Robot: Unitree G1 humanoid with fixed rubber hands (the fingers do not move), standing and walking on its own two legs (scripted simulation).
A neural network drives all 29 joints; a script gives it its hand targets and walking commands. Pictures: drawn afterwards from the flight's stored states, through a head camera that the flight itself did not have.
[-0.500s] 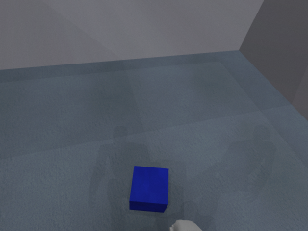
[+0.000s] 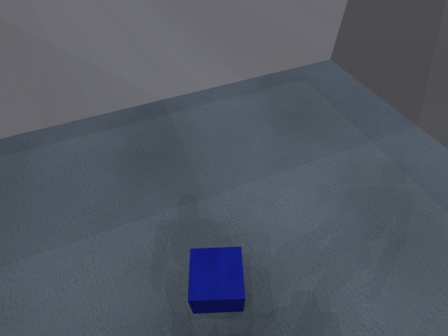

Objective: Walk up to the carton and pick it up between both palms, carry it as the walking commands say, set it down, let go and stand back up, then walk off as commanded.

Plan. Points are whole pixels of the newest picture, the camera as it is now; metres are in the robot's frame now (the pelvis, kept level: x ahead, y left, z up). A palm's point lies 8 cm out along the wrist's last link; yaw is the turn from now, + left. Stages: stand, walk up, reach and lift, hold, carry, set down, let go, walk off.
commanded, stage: walk up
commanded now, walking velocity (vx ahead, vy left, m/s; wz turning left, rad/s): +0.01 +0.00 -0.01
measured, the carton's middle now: (217, 280) +0.43 +0.02 -0.68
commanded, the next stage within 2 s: none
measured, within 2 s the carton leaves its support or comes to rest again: neither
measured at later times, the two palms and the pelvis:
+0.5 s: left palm out of the picture -0.06 +0.18 -0.15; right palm out of the picture -0.03 -0.21 -0.15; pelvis -0.01 -0.01 +0.00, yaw -1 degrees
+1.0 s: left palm out of the picture -0.03 +0.21 -0.15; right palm out of the picture -0.09 -0.18 -0.15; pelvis -0.02 +0.01 +0.00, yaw +0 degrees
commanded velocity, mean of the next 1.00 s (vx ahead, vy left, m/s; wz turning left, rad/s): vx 0.01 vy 0.00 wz -0.01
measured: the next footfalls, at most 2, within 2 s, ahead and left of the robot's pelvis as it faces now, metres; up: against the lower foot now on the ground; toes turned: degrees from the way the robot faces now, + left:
none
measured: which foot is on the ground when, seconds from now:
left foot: down 0.00-1.00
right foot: down 0.00-1.00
